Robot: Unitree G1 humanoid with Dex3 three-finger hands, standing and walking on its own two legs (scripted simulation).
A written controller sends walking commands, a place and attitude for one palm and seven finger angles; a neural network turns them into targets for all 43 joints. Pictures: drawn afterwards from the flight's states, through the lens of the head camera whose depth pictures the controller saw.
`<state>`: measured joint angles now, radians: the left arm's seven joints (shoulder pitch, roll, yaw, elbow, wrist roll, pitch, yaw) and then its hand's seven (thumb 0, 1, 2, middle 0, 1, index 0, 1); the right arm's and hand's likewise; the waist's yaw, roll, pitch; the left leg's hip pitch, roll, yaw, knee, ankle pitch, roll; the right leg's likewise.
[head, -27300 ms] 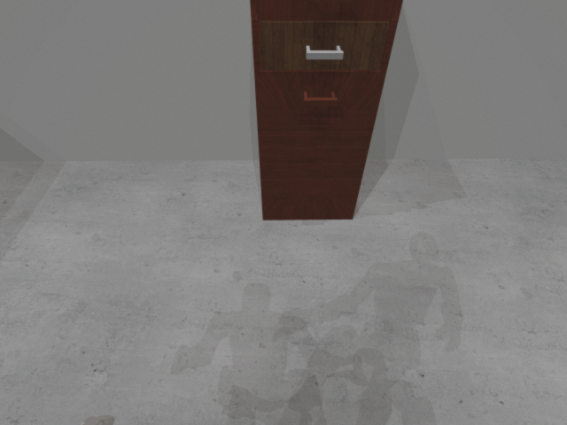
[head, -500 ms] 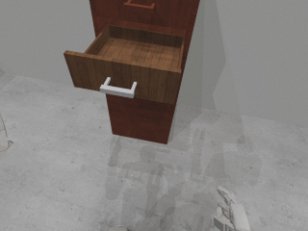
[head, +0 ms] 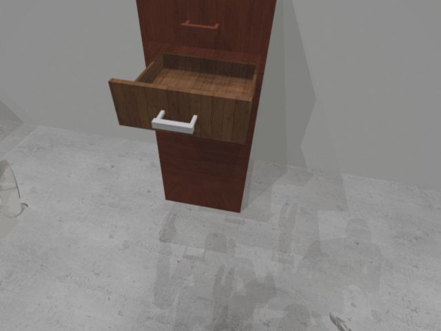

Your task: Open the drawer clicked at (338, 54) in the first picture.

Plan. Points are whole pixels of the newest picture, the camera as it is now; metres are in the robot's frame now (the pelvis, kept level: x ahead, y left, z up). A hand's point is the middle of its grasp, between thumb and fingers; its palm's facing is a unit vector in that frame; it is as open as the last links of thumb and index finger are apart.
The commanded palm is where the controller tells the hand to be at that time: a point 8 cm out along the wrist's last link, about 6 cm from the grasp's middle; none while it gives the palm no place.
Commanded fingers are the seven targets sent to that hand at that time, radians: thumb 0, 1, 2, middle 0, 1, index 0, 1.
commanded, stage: stop stepping back and stand still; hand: left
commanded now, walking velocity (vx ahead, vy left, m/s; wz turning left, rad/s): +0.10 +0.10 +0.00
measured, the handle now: (175, 121) +0.62 +0.15 +0.05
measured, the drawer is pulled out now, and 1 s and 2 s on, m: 0.30 0.30 0.30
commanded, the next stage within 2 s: let the arm hang, fingers relaxed in 0.30 s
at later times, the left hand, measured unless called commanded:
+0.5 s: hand (50, 238) +0.23 +0.28 +0.10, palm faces +0.31 -0.81 -0.49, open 7.4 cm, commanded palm none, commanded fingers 0.00 0.90 0.90 -0.20 -0.30 -0.20 -0.30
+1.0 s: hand out of the picture -0.06 +0.25 -0.16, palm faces +0.10 -0.94 -0.31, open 7.3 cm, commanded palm none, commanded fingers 0.00 0.90 0.90 -0.20 -0.30 -0.20 -0.30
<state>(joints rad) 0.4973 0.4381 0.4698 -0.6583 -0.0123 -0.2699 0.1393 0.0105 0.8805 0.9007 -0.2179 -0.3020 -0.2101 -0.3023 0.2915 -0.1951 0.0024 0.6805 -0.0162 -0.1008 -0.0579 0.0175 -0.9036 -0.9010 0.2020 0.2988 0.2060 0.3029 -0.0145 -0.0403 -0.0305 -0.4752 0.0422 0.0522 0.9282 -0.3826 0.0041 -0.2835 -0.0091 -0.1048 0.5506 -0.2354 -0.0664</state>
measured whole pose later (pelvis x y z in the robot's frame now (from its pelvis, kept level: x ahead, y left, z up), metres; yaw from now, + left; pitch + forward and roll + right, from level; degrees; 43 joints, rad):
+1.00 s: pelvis -0.01 +0.01 +0.01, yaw +6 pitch -1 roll +0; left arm 0.28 0.30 0.04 1.14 0.02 0.03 0.00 0.01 0.92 0.90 -0.21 -0.30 -0.20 -0.30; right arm 0.26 -0.26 -0.03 1.12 -0.02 0.03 -0.02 0.01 -0.91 -0.90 0.20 0.30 0.20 0.30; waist 0.02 0.01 0.10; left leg -0.24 -0.01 -0.03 0.42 -0.17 0.01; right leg -0.20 0.03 0.01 0.40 -0.18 -0.03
